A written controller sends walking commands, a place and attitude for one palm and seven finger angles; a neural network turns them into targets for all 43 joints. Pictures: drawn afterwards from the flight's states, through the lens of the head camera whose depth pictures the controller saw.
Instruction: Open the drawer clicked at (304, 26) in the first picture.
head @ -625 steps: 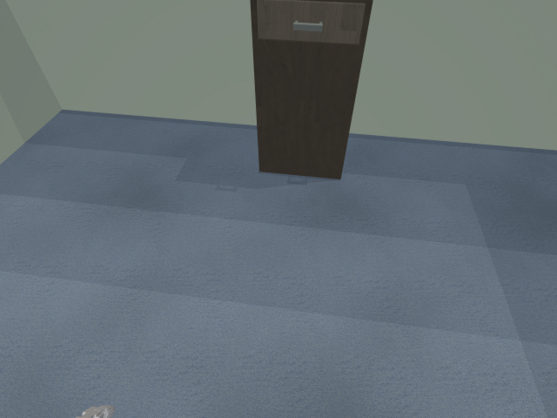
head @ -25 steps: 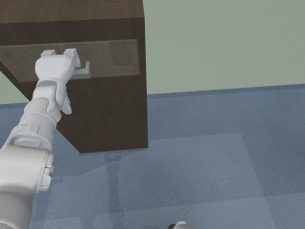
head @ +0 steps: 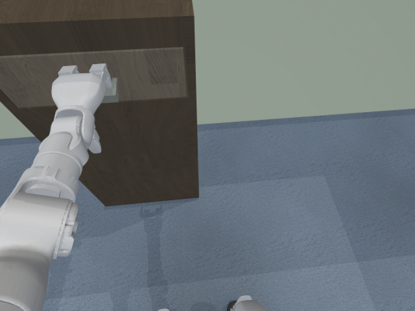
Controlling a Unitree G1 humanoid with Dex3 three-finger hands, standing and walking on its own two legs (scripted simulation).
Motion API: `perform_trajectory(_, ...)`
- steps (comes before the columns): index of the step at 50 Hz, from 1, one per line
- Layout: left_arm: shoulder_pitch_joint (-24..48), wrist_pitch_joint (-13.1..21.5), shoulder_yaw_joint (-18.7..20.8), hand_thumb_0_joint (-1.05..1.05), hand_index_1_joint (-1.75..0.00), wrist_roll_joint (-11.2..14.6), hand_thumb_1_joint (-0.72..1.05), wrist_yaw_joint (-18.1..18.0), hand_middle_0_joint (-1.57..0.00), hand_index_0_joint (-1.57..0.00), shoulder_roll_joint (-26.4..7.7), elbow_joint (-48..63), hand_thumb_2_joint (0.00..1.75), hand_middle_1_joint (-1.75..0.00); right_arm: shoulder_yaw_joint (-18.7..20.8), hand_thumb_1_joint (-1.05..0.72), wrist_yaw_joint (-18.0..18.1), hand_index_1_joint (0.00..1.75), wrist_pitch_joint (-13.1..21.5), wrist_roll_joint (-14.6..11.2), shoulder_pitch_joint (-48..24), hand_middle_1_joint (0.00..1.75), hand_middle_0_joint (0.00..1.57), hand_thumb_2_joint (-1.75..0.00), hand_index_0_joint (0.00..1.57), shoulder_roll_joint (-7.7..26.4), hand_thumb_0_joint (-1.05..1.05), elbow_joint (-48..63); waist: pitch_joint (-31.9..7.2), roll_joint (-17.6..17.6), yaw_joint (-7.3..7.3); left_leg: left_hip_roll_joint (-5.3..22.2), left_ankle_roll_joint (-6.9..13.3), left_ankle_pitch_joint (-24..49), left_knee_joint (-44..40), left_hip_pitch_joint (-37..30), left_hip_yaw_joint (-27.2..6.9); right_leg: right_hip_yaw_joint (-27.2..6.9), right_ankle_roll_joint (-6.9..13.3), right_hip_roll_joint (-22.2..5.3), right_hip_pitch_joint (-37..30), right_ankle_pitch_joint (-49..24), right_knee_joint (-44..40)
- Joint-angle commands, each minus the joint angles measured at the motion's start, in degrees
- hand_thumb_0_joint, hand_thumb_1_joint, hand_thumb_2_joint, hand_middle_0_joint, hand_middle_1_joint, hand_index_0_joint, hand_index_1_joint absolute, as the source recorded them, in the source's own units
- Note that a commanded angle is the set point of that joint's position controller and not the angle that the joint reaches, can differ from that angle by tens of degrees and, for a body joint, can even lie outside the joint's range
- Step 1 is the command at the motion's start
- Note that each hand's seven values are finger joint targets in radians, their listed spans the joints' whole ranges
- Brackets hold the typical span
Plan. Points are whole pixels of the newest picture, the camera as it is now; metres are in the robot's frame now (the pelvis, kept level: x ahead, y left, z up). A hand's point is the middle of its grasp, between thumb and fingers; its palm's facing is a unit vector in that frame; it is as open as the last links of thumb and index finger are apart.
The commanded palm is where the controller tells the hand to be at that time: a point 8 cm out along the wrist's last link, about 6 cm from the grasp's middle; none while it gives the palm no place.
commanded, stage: lower the fingers behind the handle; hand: left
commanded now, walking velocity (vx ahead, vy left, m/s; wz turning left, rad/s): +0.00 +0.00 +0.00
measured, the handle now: (92, 90) +0.58 +0.22 +0.05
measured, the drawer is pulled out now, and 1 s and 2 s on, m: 0.00 0.00 0.03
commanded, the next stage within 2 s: close the thumb around the handle in 0.58 s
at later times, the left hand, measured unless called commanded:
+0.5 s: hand (92, 118) +0.51 +0.21 +0.03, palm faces -0.05 -0.02 -1.00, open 14.0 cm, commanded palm +0.49 +0.21 +0.08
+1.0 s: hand (92, 117) +0.51 +0.21 +0.03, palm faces -0.06 -0.02 -1.00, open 11.0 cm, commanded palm +0.49 +0.21 +0.08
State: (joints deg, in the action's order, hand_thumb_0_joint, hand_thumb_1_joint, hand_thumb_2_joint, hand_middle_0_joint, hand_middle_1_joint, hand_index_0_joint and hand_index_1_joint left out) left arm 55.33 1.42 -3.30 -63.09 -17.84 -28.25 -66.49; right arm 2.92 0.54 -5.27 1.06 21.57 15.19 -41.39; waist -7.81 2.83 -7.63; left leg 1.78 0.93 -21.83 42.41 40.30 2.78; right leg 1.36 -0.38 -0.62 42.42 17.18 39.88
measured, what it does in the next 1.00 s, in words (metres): stands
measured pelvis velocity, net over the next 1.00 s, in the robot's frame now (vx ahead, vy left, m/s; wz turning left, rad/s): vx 0.01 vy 0.00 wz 0.00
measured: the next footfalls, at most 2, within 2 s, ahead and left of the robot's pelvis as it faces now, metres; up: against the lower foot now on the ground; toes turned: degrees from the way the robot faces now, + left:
none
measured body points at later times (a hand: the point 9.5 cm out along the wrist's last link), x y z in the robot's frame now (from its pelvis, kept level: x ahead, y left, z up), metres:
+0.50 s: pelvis +0.00 +0.00 -0.01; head +0.12 +0.00 +0.43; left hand +0.51 +0.21 +0.08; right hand -0.02 -0.28 -0.13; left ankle -0.03 +0.11 -0.71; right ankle +0.01 -0.13 -0.71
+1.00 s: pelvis +0.01 +0.00 -0.01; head +0.12 +0.00 +0.43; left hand +0.51 +0.21 +0.08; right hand +0.00 -0.27 -0.13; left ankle -0.03 +0.11 -0.71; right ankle +0.01 -0.13 -0.71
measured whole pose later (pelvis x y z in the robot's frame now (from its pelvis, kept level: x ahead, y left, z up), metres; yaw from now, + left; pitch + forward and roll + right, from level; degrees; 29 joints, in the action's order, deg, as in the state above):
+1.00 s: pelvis +0.01 +0.00 -0.01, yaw +0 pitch +21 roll -1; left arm 53.1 3.2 -2.1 -62.9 -17.7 -29.0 -65.3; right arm 2.7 0.4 -5.4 1.7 21.2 14.9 -41.1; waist -8.0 3.2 -8.1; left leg 1.9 1.1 -23.6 45.4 43.1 2.4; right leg 1.5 -0.6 -0.5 44.9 18.6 42.1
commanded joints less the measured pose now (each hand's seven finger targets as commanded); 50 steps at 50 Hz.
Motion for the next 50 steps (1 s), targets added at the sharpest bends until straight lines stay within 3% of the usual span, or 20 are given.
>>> perform_trajectory(1, 20.7, -0.2, 1.0, 0.0, -1.2, -0.3, -0.5, 0.0, -0.3, -0.3, -10.7, 6.0, 0.3, -1.2, 3.4, -0.9, 0.9, 0.3, 0.9, 0.1, 8.5, 0.3, 0.2, -0.9, 0.2, 9.5, 0.0, 2.7, -21.1, -1.5, -1.71, -2.3, 1.4, 22.5, -2.4, -11.0, -1.1, 0.1, 1.8, 3.1, -12.8, -17.7, -2.3)
perform_trajectory(3, 20.0, -0.1, 2.3, 0.0, -1.2, -0.5, -0.5, 0.2, -0.3, -0.3, -12.5, 5.5, 0.3, -1.2, 3.2, -0.9, 0.9, 0.3, 0.9, 0.1, 8.3, 0.3, 0.2, -0.9, 0.2, 9.8, 0.0, 2.7, -20.2, -1.2, -1.11, -2.4, 1.3, 21.8, -2.2, -9.7, -0.9, 0.1, 1.8, 3.0, -12.5, -17.3, -1.8)
perform_trajectory(4, 19.6, -0.2, 1.0, 0.0, -1.2, -0.5, -0.5, 0.4, -0.3, -0.3, -10.8, 5.6, 0.3, -1.2, 3.3, -0.9, 0.8, 0.3, 0.9, 0.1, 8.3, 0.3, 0.2, -0.9, 0.2, 9.5, 0.0, 3.0, -20.6, -1.0, -1.42, -2.4, 1.3, 21.5, -2.1, -9.9, -0.9, 0.0, 1.8, 3.0, -12.3, -17.3, -1.8)
perform_trajectory(6, 18.1, 0.4, 1.5, 0.0, -1.2, -0.3, -0.5, 0.8, -0.3, -0.3, -11.2, 5.8, 0.3, -1.2, 3.3, -0.9, 0.9, 0.3, 0.9, 0.2, 8.6, 0.3, 0.2, -0.9, 0.2, 9.5, 0.0, 3.2, -21.7, -1.1, -1.04, -2.4, 1.3, 22.5, -1.5, -9.8, -0.9, 0.0, 1.8, 3.0, -12.9, -18.3, -1.3)
perform_trajectory(8, 18.2, 0.3, 1.3, 0.0, -1.2, -0.1, -0.5, 0.9, -0.3, -0.3, -11.3, 5.1, 0.3, -1.2, 3.1, -0.9, 1.0, 0.3, 0.8, 0.1, 8.3, 0.3, 0.2, -0.9, 0.2, 9.7, 0.0, 3.2, -19.2, -2.3, -1.63, -2.4, 1.4, 19.8, -1.4, -7.9, -0.6, 0.0, 1.6, 3.0, -11.7, -16.8, -1.5)
perform_trajectory(10, 18.0, 0.7, 3.6, 0.0, -1.2, -0.1, -0.5, 0.8, -0.3, -0.3, -14.0, 6.1, 0.3, -1.2, 3.1, -0.9, 1.1, 0.3, 0.8, 0.2, 8.4, 0.3, 0.2, -0.9, 0.2, 10.0, 0.0, 3.4, -21.1, -2.7, -0.89, -2.5, 1.5, 20.2, -1.1, -7.4, -0.7, -0.2, 1.7, 2.9, -13.2, -17.6, -0.9)
perform_trajectory(12, 19.3, 1.0, 2.0, 0.0, -1.2, -0.2, -0.5, 0.8, -0.3, -0.3, -12.7, 7.3, 0.3, -1.2, 3.1, -0.9, 1.1, 0.3, 0.9, 0.1, 8.3, 0.3, 0.2, -0.9, 0.2, 9.7, 0.0, 3.6, -20.9, -0.3, -1.24, -2.4, 1.4, 19.9, -1.0, -8.1, -0.7, -0.1, 1.7, 2.9, -11.7, -16.7, -0.9)
perform_trajectory(15, 19.1, 1.7, 4.4, 0.0, -1.2, 0.3, -0.5, 0.6, -0.3, -0.3, -15.2, 8.4, 0.3, -1.2, 3.1, -0.9, 1.1, 0.3, 0.9, 0.3, 8.4, 0.3, 0.2, -0.9, 0.2, 9.9, 0.0, 3.7, -23.2, -0.7, -0.59, -2.6, 1.5, 20.9, -0.4, -8.2, -0.9, -0.3, 1.8, 3.0, -13.0, -17.5, -0.4)
perform_trajectory(17, 19.8, 1.7, 4.4, 0.0, -1.2, 0.2, -0.5, 0.2, -0.3, -0.3, -15.9, 8.0, 0.3, -1.2, 3.0, -0.9, 1.3, 0.3, 0.9, 0.2, 8.6, 0.3, 0.2, -0.9, 0.2, 9.9, 0.0, 3.5, -22.5, -1.3, -1.24, -2.5, 1.5, 20.2, -0.3, -7.4, -1.0, -0.2, 1.5, 2.9, -12.3, -17.2, -0.2)
perform_trajectory(19, 21.5, 1.9, 3.5, 0.0, -1.2, -0.2, -0.5, -0.3, -0.3, -0.3, -14.9, 9.0, 0.3, -1.2, 3.1, -0.9, 1.3, 0.3, 1.2, 0.2, 8.7, 0.3, 0.2, -0.9, 0.2, 9.8, 0.0, 3.5, -22.5, 1.0, -1.44, -2.4, 1.3, 20.4, -0.2, -8.5, -1.2, 0.0, 1.7, 2.9, -10.7, -16.0, -0.1)
perform_trajectory(23, 22.6, 3.1, 5.7, 0.0, -1.2, 0.0, -0.5, -1.1, -0.3, -0.3, -17.0, 11.9, 0.3, -1.2, 3.4, -0.9, 1.1, 0.3, 1.1, 0.8, 9.2, 0.3, 0.2, -0.9, 0.2, 9.8, 0.0, 3.0, -26.9, 1.9, -0.93, -2.1, 1.2, 25.4, 0.9, -10.8, -1.8, 0.0, 1.7, 3.1, -11.8, -19.0, 1.0)
perform_trajectory(25, 22.4, 3.7, 5.6, 0.0, -1.2, 0.1, -0.5, -1.5, -0.3, -0.3, -15.6, 13.7, 0.3, -1.2, 3.8, -0.9, 0.8, 0.3, 1.2, 1.1, 9.3, 0.3, 0.2, -0.9, 0.2, 9.6, 0.0, 2.7, -29.0, 3.4, -0.72, -2.0, 1.1, 29.4, 1.7, -13.0, -2.1, 0.1, 1.8, 3.2, -11.5, -20.7, 1.3)
perform_trajectory(27, 21.7, 3.0, 4.2, 0.0, -1.2, 0.1, -0.5, -2.0, -0.3, -0.3, -13.7, 12.0, 0.3, -1.2, 3.8, -0.9, 0.5, 0.3, 1.0, 1.0, 9.5, 0.3, 0.2, -0.9, 0.2, 9.6, 0.0, 2.1, -26.0, 2.8, -1.31, -1.6, 0.8, 29.2, 1.5, -12.9, -2.6, 0.7, 1.7, 3.4, -9.3, -19.1, 1.1)
perform_trajectory(29, 20.9, 2.3, 4.9, 0.0, -1.2, 0.0, -0.5, -2.5, -0.3, -0.3, -14.3, 11.3, 0.3, -1.2, 3.8, -0.9, 0.4, 0.3, 0.9, 1.0, 9.6, 0.3, 0.2, -0.9, 0.2, 9.8, 0.0, 1.9, -26.5, 2.4, -0.84, -1.7, 0.8, 29.3, 1.2, -13.1, -2.7, 0.8, 1.8, 3.4, -9.7, -18.9, 1.0)
perform_trajectory(32, 23.5, 1.5, 3.4, 0.0, -1.2, -0.1, -0.5, -2.9, -0.3, -0.3, -12.6, 11.7, 0.3, -1.2, 3.9, -0.9, 0.1, 0.3, 0.7, 1.0, 9.7, 0.3, 0.2, -0.9, 0.2, 9.6, 0.0, 1.4, -25.7, 3.8, -1.67, -1.5, 0.6, 30.1, 1.1, -14.2, -2.9, 1.0, 1.8, 3.4, -8.5, -18.8, 0.8)
perform_trajectory(34, 22.8, 0.8, 4.0, 0.0, -1.2, 0.0, -0.5, -2.7, -0.3, -0.3, -13.5, 10.8, 0.3, -1.2, 3.7, -0.9, 0.2, 0.3, 0.6, 0.9, 9.6, 0.3, 0.2, -0.9, 0.2, 9.7, 0.0, 1.4, -25.7, 2.3, -1.56, -1.6, 0.7, 29.2, 0.9, -13.7, -2.9, 1.0, 1.8, 3.5, -9.4, -18.6, 0.6)
perform_trajectory(36, 23.7, 0.8, 2.2, 0.0, -1.21, 0.0, -0.39, -2.4, -0.31, -0.31, -11.4, 10.9, 0.35, -1.21, 3.8, -0.9, 0.2, 0.3, 0.5, 0.9, 9.7, 0.3, 0.2, -0.9, 0.2, 9.4, 0.0, 1.5, -26.0, 2.9, -2.04, -1.6, 0.7, 30.0, 0.9, -14.6, -3.0, 0.9, 1.8, 3.5, -9.2, -19.0, 0.3)
perform_trajectory(44, 20.6, 1.9, 4.2, 0.0, -1.26, 0.4, 0.06, -1.3, -0.34, -0.34, -13.6, 10.9, 0.54, -1.26, 3.5, -0.9, 0.5, 0.3, 0.5, 0.8, 9.1, 0.3, 0.2, -0.9, 0.2, 9.4, 0.0, 2.1, -24.9, 1.6, -0.81, -2.0, 1.0, 28.4, 0.3, -12.5, -2.2, 0.5, 1.8, 3.3, -12.2, -20.2, 0.1)
perform_trajectory(47, 20.5, 2.2, 3.8, 0.0, -1.28, 0.5, 0.23, -1.3, -0.35, -0.35, -13.3, 9.7, 0.61, -1.28, 3.4, -0.9, 0.6, 0.3, 0.5, 0.8, 9.0, 0.3, 0.2, -0.9, 0.2, 9.5, 0.0, 2.0, -23.2, 0.4, -1.42, -2.1, 1.2, 26.6, 0.3, -11.0, -2.0, 0.4, 1.7, 3.3, -11.8, -20.0, -0.1)
perform_trajectory(50, 21.0, 2.6, 5.0, 0.0, -1.3, 0.3, 0.4, -1.6, -0.36, -0.36, -14.6, 11.5, 0.68, -1.3, 3.6, -0.9, 0.6, 0.3, 0.6, 1.0, 9.0, 0.3, 0.2, -0.9, 0.2, 9.5, 0.0, 2.3, -26.2, 1.3, -0.87, -2.1, 1.1, 28.9, 0.7, -12.3, -2.0, 0.3, 1.8, 3.2, -12.8, -21.2, 0.4)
